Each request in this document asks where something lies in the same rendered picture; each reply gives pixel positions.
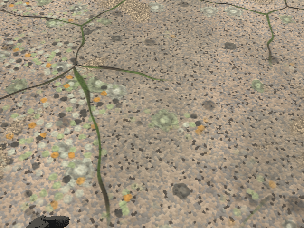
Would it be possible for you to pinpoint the left robot hand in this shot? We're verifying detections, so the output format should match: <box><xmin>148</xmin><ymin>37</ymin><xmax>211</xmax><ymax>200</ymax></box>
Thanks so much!
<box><xmin>25</xmin><ymin>215</ymin><xmax>69</xmax><ymax>228</ymax></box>

